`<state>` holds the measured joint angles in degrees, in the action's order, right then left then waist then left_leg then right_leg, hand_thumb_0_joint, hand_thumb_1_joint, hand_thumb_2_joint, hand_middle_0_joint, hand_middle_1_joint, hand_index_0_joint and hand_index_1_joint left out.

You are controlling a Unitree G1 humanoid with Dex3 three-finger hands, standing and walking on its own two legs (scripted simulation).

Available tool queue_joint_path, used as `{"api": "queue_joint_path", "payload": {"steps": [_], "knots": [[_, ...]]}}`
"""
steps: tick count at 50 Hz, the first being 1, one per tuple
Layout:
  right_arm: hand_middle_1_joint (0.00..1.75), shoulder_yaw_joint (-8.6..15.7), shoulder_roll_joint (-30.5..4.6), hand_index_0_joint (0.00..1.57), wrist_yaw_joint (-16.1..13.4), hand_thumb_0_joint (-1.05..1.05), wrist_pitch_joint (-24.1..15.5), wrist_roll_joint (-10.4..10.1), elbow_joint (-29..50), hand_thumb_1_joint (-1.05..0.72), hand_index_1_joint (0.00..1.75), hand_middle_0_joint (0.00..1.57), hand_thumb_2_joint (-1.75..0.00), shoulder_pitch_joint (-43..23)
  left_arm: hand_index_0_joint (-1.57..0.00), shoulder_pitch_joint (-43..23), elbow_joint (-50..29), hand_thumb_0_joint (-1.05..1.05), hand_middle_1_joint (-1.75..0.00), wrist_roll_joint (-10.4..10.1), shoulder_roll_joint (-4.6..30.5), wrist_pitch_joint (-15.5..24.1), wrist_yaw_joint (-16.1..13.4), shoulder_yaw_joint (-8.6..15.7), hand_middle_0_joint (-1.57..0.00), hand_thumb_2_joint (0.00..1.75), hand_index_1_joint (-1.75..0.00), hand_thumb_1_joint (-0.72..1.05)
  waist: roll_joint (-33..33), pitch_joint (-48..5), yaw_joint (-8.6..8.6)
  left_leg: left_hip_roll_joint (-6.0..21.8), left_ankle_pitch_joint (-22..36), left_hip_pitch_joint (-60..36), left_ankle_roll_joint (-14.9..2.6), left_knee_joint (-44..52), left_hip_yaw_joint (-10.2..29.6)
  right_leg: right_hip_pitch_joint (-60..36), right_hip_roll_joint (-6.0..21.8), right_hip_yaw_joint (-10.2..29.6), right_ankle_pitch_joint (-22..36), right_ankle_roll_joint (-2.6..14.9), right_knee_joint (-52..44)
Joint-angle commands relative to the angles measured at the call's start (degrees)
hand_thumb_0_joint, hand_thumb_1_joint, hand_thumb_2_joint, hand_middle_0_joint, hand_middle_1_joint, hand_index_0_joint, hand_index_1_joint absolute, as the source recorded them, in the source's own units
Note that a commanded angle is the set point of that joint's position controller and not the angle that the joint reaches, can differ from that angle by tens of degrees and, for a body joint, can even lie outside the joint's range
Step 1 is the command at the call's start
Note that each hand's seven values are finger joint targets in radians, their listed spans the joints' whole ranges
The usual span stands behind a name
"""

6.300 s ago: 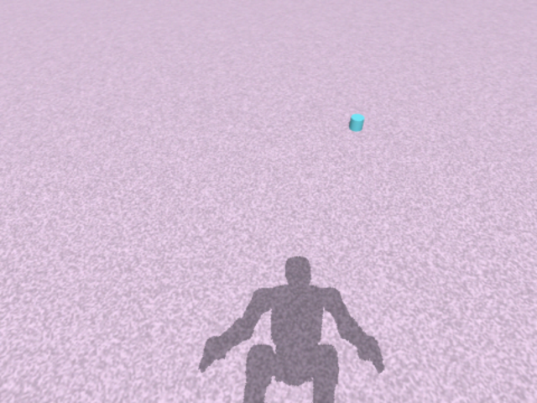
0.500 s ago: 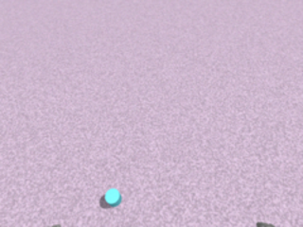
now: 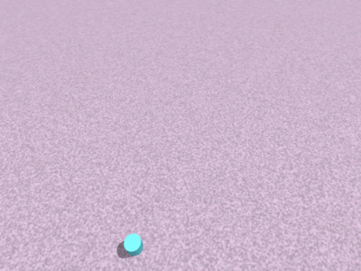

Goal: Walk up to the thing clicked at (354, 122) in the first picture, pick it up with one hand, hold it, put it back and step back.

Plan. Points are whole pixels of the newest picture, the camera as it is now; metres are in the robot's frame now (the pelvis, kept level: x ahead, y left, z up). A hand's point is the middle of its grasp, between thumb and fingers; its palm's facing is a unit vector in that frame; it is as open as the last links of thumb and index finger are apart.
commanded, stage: walk up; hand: left
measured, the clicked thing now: (133, 244) +0.41 +0.27 -0.73
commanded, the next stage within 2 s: none
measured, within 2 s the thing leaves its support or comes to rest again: neither
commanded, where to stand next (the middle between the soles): +0.07 +0.01 m, yaw +0 degrees
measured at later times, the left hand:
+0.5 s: hand out of the picture +0.10 +0.26 -0.15, palm faces +0.00 -0.93 -0.36, open 7.3 cm
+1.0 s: hand out of the picture +0.08 +0.32 -0.16, palm faces -0.02 -0.88 -0.48, open 7.3 cm
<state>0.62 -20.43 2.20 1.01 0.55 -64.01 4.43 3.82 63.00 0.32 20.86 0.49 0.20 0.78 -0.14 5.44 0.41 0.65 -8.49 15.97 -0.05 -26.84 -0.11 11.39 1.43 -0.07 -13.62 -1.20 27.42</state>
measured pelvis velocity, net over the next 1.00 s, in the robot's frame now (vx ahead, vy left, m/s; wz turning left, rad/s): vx -0.02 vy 0.03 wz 0.04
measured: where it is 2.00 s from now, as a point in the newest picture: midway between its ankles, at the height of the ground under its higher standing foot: outside the picture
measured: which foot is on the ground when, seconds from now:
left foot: down 0.00-0.86, up 0.88-1.00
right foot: down 0.00-1.00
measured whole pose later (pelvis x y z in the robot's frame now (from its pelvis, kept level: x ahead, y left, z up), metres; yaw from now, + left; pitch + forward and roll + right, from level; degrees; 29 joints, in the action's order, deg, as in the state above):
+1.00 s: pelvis -0.02 +0.03 -0.01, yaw +2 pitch -1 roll +0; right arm 5.0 -24.7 4.0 5.7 1.6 -53.5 4.4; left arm 4.2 57.1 1.9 23.0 -0.2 -3.6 2.9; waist -1.4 10.4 1.1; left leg -1.7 -26.5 22.3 -0.9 -51.7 2.7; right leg 18.2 5.7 0.1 -16.8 -2.2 36.2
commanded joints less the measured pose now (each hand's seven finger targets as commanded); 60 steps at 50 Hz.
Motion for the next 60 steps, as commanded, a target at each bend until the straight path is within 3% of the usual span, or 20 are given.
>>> {"api": "queue_joint_path", "payload": {"steps": [1,17,24,35,36,38,41,42,44,46,48,49,51,52,53,54,55,56,58,60], "knots": [[0.30,2.87,-12.89,0.20,-0.81,0.00,-1.73,0.03,5.08,-0.90,0.30,0.20,-0.90,-5.05,-0.20,-1.22,-2.88,0.00,-0.30,-0.02,12.21,1.44,-0.54,2.75,-0.20,0.90,-0.30,0.90,-3.28,-6.74,-0.84,6.73,-13.23,-1.45,-1.57,9.39,9.82,-0.02,4.04,4.83,-3.20,3.44,-6.88],[0.30,2.92,-11.73,0.20,-1.20,0.00,-1.63,-0.60,4.62,-0.90,0.30,0.20,-0.90,-3.35,-0.20,-1.46,-2.20,0.00,-0.30,0.05,12.22,1.92,-0.84,2.51,-0.20,0.90,-0.30,0.90,0.04,-9.01,0.17,5.96,3.81,-6.46,-1.17,5.94,6.56,-1.95,5.97,4.87,7.05,3.00,-8.76],[0.30,3.11,-12.11,0.20,-1.04,0.00,-1.20,-0.40,4.66,-0.90,0.30,0.20,-0.90,-3.42,-0.20,-2.34,-2.75,0.00,-0.30,0.32,12.53,1.77,-0.89,2.57,-0.20,0.90,-0.30,0.90,0.71,-7.80,0.42,5.75,-1.44,-6.09,-1.14,7.29,6.98,-1.03,6.13,4.94,3.67,2.91,-9.56],[0.30,3.02,-11.78,0.20,-1.17,0.00,-1.40,-0.38,5.16,-0.90,0.30,0.20,-0.90,-4.42,-0.20,-1.09,-2.84,0.00,-0.30,0.19,12.19,1.61,-0.95,2.65,-0.20,0.90,-0.30,0.90,-1.36,-9.06,-0.47,6.15,4.91,-6.60,-1.15,7.23,7.07,-3.61,5.90,3.60,7.32,2.67,-8.64],[0.30,4.72,-15.47,0.20,-0.57,0.00,0.33,0.94,6.39,-0.90,0.30,0.20,-0.90,-4.84,-0.20,0.54,-2.65,0.00,-0.30,-0.87,16.41,1.35,-2.59,4.10,-0.20,0.90,-0.30,0.90,-4.80,-4.58,-0.69,4.75,17.85,-4.69,-1.42,2.24,6.18,-1.31,7.56,4.38,18.73,3.05,-4.05],[0.30,4.78,-13.69,0.20,-0.35,0.00,1.30,0.55,7.94,-0.90,0.30,0.20,-0.90,-3.54,-0.20,2.45,-3.61,0.00,-0.30,-1.36,16.22,1.02,-3.50,4.43,-0.20,0.90,-0.30,0.90,-2.55,-7.13,-0.47,4.57,20.68,-5.06,-2.42,-0.86,5.17,-2.53,8.12,4.13,22.02,3.87,-1.00],[0.30,5.53,-13.64,0.20,0.23,0.00,2.39,0.61,10.36,-0.90,0.30,0.20,-0.90,-3.23,-0.20,2.38,-5.29,0.00,-0.30,-1.05,16.76,0.51,-4.00,4.84,-0.20,0.90,-0.30,0.90,1.27,-9.25,-0.69,3.15,14.41,-4.30,-2.95,-6.96,4.22,-0.85,10.25,6.65,18.52,6.57,-0.19],[0.30,5.60,-13.10,0.20,0.51,0.00,2.90,0.79,11.04,-0.90,0.30,0.20,-0.90,-2.60,-0.20,1.13,-6.18,0.00,-0.30,-0.77,17.58,0.34,-4.11,5.20,-0.20,0.90,-0.30,0.90,4.68,-8.97,-0.71,0.91,5.16,-3.56,-1.88,-12.20,2.96,1.20,13.44,9.47,18.39,8.62,-2.37],[0.30,5.77,-12.59,0.20,1.10,0.00,4.26,1.43,13.43,-0.90,0.30,0.20,-0.90,-1.30,-0.20,-0.39,-8.70,0.00,-0.30,0.71,20.33,0.32,-4.68,6.06,-0.20,0.90,-0.30,0.90,11.14,-6.49,-1.21,-1.33,-18.04,2.79,-0.44,-25.85,4.35,4.10,22.95,17.36,22.76,15.94,-6.43],[0.30,6.64,-13.92,0.20,1.48,0.00,5.01,1.64,14.38,-0.90,0.30,0.20,-0.90,1.84,-0.20,-2.51,-10.52,0.00,-0.30,1.45,21.03,0.67,-5.32,6.79,-0.20,0.90,-0.30,0.90,10.76,-5.36,0.63,1.22,-20.33,4.70,-0.65,-33.78,8.38,7.75,25.24,17.59,23.05,17.95,-4.73],[0.30,7.38,-13.91,0.20,1.79,0.00,4.24,1.23,14.58,-0.90,0.30,0.20,-0.90,4.48,-0.20,-3.45,-11.34,0.00,-0.30,2.29,19.85,1.06,-5.17,6.59,-0.20,0.90,-0.30,0.90,11.19,-8.58,2.13,1.69,-21.28,3.60,-1.29,-29.46,7.15,4.94,20.22,11.90,18.09,15.02,-0.81],[0.30,7.41,-13.30,0.20,1.73,0.00,3.20,0.95,14.05,-0.90,0.30,0.20,-0.90,5.69,-0.20,-2.70,-11.48,0.00,-0.30,2.91,18.45,1.26,-4.53,6.12,-0.20,0.90,-0.30,0.90,11.54,-11.80,2.00,1.90,-21.61,1.42,-1.46,-19.96,4.50,1.75,16.32,8.44,10.58,12.38,1.21],[0.30,7.67,-12.26,0.20,0.98,0.00,-0.06,0.49,9.09,-0.90,0.30,0.20,-0.90,15.78,-0.20,-3.37,-12.64,0.00,-0.30,3.90,12.64,0.51,-1.90,4.45,-0.20,0.90,-0.30,0.90,3.51,-14.39,5.80,-1.41,-17.42,-15.00,-1.23,3.88,1.50,9.79,5.09,0.52,-19.39,6.90,15.29],[0.30,9.68,-18.03,0.20,0.01,0.00,-1.84,1.64,7.97,-0.90,0.30,0.20,-0.90,23.26,-0.20,-2.92,-14.20,0.00,-0.30,4.18,9.64,-0.31,-0.90,4.11,-0.20,0.90,-0.30,0.90,-8.21,-11.13,8.76,6.69,-25.21,-24.99,-2.37,11.34,19.74,26.53,-1.88,0.23,-23.30,4.56,34.07],[0.30,10.65,-23.72,0.20,-1.41,0.00,-3.58,2.63,10.01,-0.90,0.30,0.20,-0.90,23.12,-0.20,-1.78,-16.11,0.00,-0.30,3.69,9.62,-0.75,-0.55,4.13,-0.20,0.90,-0.30,0.90,-11.80,-7.99,7.04,16.27,-23.39,-25.90,-4.58,12.23,37.23,39.24,-4.98,7.31,-23.93,3.80,42.99],[0.30,10.50,-25.33,0.20,-2.64,0.00,-4.55,2.10,12.35,-0.90,0.30,0.20,-0.90,18.68,-0.20,-0.32,-15.74,0.00,-0.30,3.19,12.95,-1.35,-0.27,5.03,-0.20,0.90,-0.30,0.90,-2.63,-6.04,4.16,21.68,-16.55,-22.50,-7.51,11.32,39.15,38.98,-1.73,11.42,-18.01,4.11,41.58],[0.30,10.76,-28.46,0.20,-3.23,0.00,-5.02,0.48,12.08,-0.90,0.30,0.20,-0.90,15.49,-0.20,-3.38,-15.35,0.00,-0.30,3.30,15.59,-1.36,-0.12,5.48,-0.20,0.90,-0.30,0.90,-3.28,-3.61,4.18,25.77,-19.50,-16.32,-11.29,14.10,44.96,37.34,1.99,14.59,-15.74,3.41,40.64],[0.30,10.38,-26.18,0.20,-4.12,0.00,-5.71,0.55,12.40,-0.90,0.30,0.20,-0.90,12.58,-0.20,-4.49,-14.83,0.00,-0.30,3.03,18.05,-1.43,0.18,6.21,-0.20,0.90,-0.30,0.90,0.82,-0.18,2.48,23.54,-14.02,-14.40,-10.69,12.05,40.01,36.02,3.10,16.77,-12.33,2.73,40.80],[0.30,8.79,-20.71,0.20,-5.56,0.00,-6.61,0.91,12.97,-0.90,0.30,0.20,-0.90,12.55,-0.20,0.94,-13.29,0.00,-0.30,2.22,17.51,-2.35,1.46,7.47,-0.20,0.90,-0.30,0.90,1.24,0.77,-0.12,16.15,7.85,-14.64,-6.73,5.52,22.00,31.16,2.29,16.64,-6.15,1.75,38.31],[0.30,8.46,-19.59,0.20,-6.78,0.00,-6.90,0.11,12.82,-0.90,0.30,0.20,-0.90,16.15,-0.20,4.35,-14.19,0.00,-0.30,2.61,16.06,-3.53,2.39,7.73,-0.20,0.90,-0.30,0.90,-1.23,1.51,-0.70,15.62,24.53,-12.66,-6.70,2.68,15.45,28.32,0.23,13.09,-4.28,1.11,38.70]]}}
